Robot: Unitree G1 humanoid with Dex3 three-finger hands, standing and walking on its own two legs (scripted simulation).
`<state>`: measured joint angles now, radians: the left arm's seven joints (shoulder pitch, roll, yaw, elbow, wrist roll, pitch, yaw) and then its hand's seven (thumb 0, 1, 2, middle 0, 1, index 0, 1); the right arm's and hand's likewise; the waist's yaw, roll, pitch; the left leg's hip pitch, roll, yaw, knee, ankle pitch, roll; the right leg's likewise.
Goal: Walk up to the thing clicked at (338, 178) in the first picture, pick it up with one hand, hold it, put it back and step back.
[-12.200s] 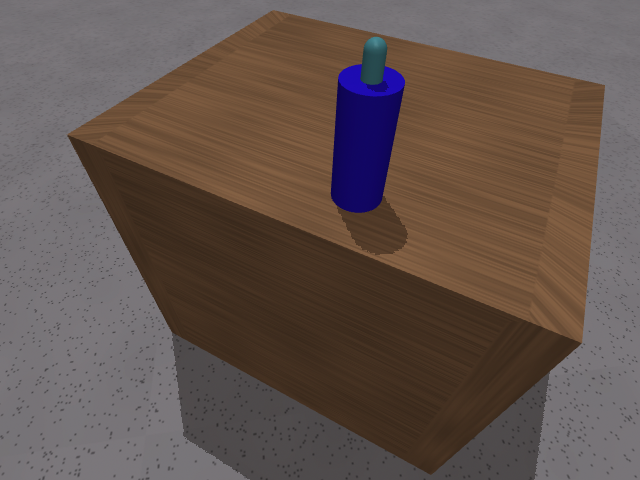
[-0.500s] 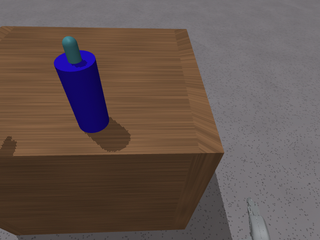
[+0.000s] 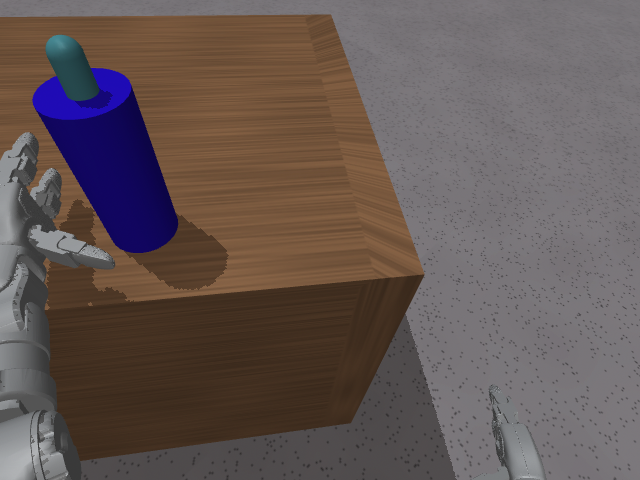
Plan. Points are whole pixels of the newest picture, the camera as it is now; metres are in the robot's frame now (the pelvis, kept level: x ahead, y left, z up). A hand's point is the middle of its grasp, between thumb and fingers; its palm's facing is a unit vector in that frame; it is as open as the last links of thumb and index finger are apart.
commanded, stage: close in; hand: left
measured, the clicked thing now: (111, 154) +0.46 +0.19 +0.17
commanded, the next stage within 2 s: rest palm in 0.30 s
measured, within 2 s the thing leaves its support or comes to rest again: leaves its support in 1.62 s
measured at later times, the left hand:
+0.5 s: hand (111, 221) +0.41 +0.20 +0.12, palm faces +0.17 -0.99 +0.02, open 17.6 cm
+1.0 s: hand (118, 198) +0.44 +0.19 +0.12, palm faces +0.19 -0.98 +0.01, open 15.5 cm
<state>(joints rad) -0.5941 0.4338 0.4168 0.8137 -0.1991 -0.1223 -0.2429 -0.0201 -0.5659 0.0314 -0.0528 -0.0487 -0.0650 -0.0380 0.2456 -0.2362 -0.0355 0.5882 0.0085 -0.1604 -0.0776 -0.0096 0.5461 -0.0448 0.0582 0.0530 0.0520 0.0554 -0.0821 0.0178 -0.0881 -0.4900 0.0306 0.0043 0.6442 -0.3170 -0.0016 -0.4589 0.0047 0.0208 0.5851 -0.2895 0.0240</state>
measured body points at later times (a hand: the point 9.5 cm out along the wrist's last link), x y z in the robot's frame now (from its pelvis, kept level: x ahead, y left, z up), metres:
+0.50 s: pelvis +0.00 -0.01 -0.01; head +0.03 -0.01 +0.44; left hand +0.39 +0.25 +0.12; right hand +0.17 -0.27 -0.07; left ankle +0.00 +0.12 -0.73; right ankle +0.00 -0.14 -0.73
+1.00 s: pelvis -0.01 -0.01 -0.01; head +0.03 -0.01 +0.44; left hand +0.42 +0.25 +0.12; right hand +0.15 -0.28 -0.06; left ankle +0.00 +0.12 -0.73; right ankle +0.00 -0.14 -0.73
